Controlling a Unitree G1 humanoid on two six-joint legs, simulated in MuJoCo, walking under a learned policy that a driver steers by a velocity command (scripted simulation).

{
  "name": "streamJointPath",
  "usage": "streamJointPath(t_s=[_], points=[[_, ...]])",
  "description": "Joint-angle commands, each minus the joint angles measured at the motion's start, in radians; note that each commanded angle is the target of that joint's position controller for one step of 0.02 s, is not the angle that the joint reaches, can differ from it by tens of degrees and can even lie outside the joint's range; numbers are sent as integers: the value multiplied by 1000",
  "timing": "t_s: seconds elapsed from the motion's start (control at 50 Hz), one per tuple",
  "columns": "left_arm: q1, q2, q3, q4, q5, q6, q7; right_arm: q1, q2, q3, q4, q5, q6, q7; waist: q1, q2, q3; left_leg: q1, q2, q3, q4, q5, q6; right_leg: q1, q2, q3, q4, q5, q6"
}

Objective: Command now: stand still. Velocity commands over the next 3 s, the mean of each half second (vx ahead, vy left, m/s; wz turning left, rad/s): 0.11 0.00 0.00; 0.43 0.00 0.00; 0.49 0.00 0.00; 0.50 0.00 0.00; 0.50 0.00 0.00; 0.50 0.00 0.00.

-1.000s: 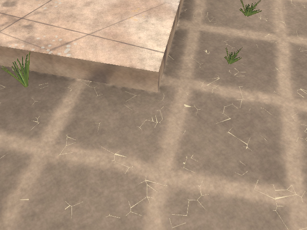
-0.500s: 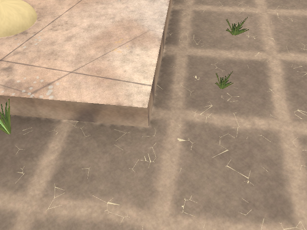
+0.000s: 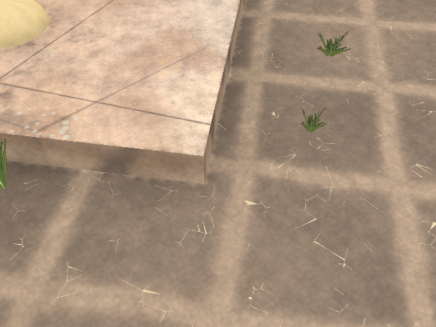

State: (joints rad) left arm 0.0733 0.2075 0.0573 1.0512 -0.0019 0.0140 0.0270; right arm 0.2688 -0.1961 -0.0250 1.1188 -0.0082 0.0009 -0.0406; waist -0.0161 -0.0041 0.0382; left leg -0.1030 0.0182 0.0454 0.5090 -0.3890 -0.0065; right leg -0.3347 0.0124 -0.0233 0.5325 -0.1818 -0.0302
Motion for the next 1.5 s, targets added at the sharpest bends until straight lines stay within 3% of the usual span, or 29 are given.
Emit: streamJointPath(t_s=[0.02, 0.24, 0.28, 0.32, 0.36, 0.4, 0.46, 0.5, 0.52, 0.54, 0.56, 0.58, 0.62, 0.7, 0.8, 0.92, 0.98, 1.02, 1.04, 1.06, 1.08, 1.1, 1.14, 1.18, 1.26, 1.28, 1.38, 1.48, 1.5], points=[[-23, 103, 16, -33, 1, -5, 4, 70, -90, -11, -10, -1, -10, -4, 6, 1, -13, -192, 34, -29, -126, 62, 25, 173, -65, 77, -74, 113, -48], [-2, 96, 9, -2, 0, -4, 8, 126, -65, -6, -5, -1, -21, -5, 11, 7, 6, -208, 33, -30, -143, 34, 28, 166, -58, 76, -87, 69, -40], [23, 97, 10, 13, -4, -3, 9, 157, -76, -12, 4, 5, -18, -8, 8, 29, 9, -213, 35, -43, -168, -158, 52, 139, -24, 44, -68, -185, -37], [-2, 108, 16, 2, -9, -14, 6, 167, -116, -26, -18, 15, -21, -12, -13, 73, 66, -208, 95, -136, -222, -359, 117, 7, 16, 1, 13, -378, -33], [-70, 83, 13, -32, -20, -47, -10, 187, -183, -50, -23, 27, -40, -13, -35, 177, 142, -132, 276, -361, -348, -420, 207, -163, 14, -49, 201, -217, -25], [-79, 88, 16, -44, -24, -73, -26, 175, -166, -54, -31, 23, -62, -11, -30, 166, 178, -42, 345, -407, -344, -268, 236, -297, -55, -5, 303, -238, -43], [-50, 69, 13, -45, -38, -99, -42, 154, -149, -53, -46, 36, -71, 7, 1, 127, 160, -17, 272, -268, -271, -71, 181, -194, -56, -47, 117, -229, -54], [139, 90, 36, 28, -35, -98, -44, 123, -166, -54, -62, 31, -68, 17, 83, 121, 73, -185, 183, -158, -140, 154, 144, 183, 44, -126, 24, -82, -43], [277, 137, 58, 62, -34, -95, -42, 93, -160, -50, -74, 29, -72, 19, 150, 64, 7, -264, 131, -82, 56, 331, 107, 350, -2, -35, -12, -70, -72], [409, 244, 83, 77, -28, -97, -37, 71, -97, -34, -119, 27, -84, 16, 179, -209, -57, -492, -3, 47, 445, 248, 20, 519, -237, 390, -192, -182, -190], [464, 225, 60, 91, -14, -110, -49, 56, -56, -25, -146, 33, -102, 15, 171, -281, -145, -602, -65, -84, 709, -160, 16, 571, -395, 758, -353, -212, -286], [365, 175, 36, 69, -9, -124, -47, 27, -89, -37, -159, 61, -114, 23, 116, -171, -67, -697, 3, -153, 833, -121, 49, 505, -411, 698, -338, -270, -268], [220, 117, 8, 20, -6, -131, -55, -6, -108, -48, -162, 58, -122, 28, 59, -57, 21, -694, 94, -124, 782, 76, 95, 350, -326, 441, -357, -207, -192], [258, 103, -11, 25, 6, -123, -42, -12, -100, -66, -162, 37, -92, 32, 24, -61, 39, -600, 133, -74, 606, 211, 68, 250, -226, 198, -404, 69, -154], [308, 147, -7, 15, 8, -113, -13, -228, -72, -53, -246, 28, -87, 41, 57, -47, 73, -645, 113, -46, 292, 381, 17, 250, -220, 119, -440, 168, -163], [391, 154, 7, 29, -12, -100, -8, -393, -80, -36, -307, 39, -98, 76, 87, -55, 113, -605, 72, -24, 77, 430, 47, 356, -261, 64, -418, 196, -152], [365, 181, 21, 20, -13, -90, -7, -350, -124, -49, -314, 40, -105, 89, 31, -86, 59, -480, 29, -2, 30, 343, 91, 434, -285, 44, -310, 459, -126], [330, 185, 22, 6, -7, -78, -7, -93, -199, -91, -244, 39, -103, 81, -105, -109, -105, -133, -46, 47, 32, 311, 138, 393, -232, -9, -8, 763, -85], [328, 155, 7, -15, 5, -76, -9, 97, -261, -112, -198, 32, -99, 71, -172, -49, -236, 188, 87, -110, 65, 276, 192, 173, -184, -35, 292, 552, -51], [458, 3, -33, -29, -1, -98, -21, 193, -346, -127, -168, 12, -96, 72, -90, 236, -403, 516, 348, -644, -78, 9, 358, -208, 23, -11, 695, -114, 14], [405, 65, -22, -22, -25, -131, -29, 178, -266, -99, -172, 13, -98, 75, -114, 213, -432, 517, 368, -848, -237, -78, 348, -321, 34, 158, 839, -369, -8], [297, 134, -2, -62, -53, -148, -33, 77, -220, -84, -183, 21, -105, 73, -92, 179, -266, 390, 338, -686, -244, -46, 289, -419, -27, 142, 884, -314, -27], [207, 151, 9, -83, -35, -150, -15, -86, -154, -62, -215, 8, -116, 76, -23, 40, -120, 65, 270, -424, -283, 168, 237, -338, -131, 101, 774, -137, -37], [256, 113, 14, -72, -23, -117, -9, -116, -112, -49, -204, -4, -122, 83, 37, 78, -91, -87, 212, -298, -336, 233, 222, -222, -174, 107, 690, -82, -41], [161, 108, 19, -115, -11, -91, -5, -39, -165, -56, -171, 2, -124, 58, 37, 58, -17, -129, 202, -216, -411, 288, 249, -316, -195, 88, 522, 27, -6], [143, 61, -6, -135, 86, -66, -45, 46, -154, -50, -132, -16, -116, 54, 48, 16, 29, -185, 171, -151, -422, 315, 233, -277, -175, 17, 470, 67, 15], [-19, 76, -20, -198, 36, -54, -72, 88, -161, -49, -141, -10, -107, 58, -5, 71, 34, -98, 143, -82, -423, 341, 194, -219, -131, -32, 172, 227, 29], [-98, 105, -16, -252, 35, -71, -61, 154, -171, -54, -113, -19, -99, 41, -24, 82, 41, 144, 217, -103, -337, 498, 184, -236, -102, -28, 29, 94, -12], [-126, 139, 2, -266, -45, -103, -46, 131, -244, -79, -116, 50, -85, 32, -16, 84, 31, 185, 265, -153, -300, 549, 200, -260, -97, 18, -5, 55, -37]])
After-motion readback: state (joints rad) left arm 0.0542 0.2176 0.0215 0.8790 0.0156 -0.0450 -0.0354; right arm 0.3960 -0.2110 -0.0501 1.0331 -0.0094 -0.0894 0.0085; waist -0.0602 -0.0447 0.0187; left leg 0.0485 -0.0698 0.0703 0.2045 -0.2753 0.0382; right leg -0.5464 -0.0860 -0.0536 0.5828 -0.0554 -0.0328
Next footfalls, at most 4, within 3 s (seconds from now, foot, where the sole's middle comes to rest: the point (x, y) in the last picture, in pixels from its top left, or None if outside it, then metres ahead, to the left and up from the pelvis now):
1.04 left None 0.49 0.12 -0.77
1.56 right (252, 253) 0.75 -0.10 -0.77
2.16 left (183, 128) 1.19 0.14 -0.61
2.84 right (190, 74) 1.52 0.13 -0.61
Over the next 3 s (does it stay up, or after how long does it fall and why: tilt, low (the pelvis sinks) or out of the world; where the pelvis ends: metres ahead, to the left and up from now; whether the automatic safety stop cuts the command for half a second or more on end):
stays up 1.46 0.16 0.16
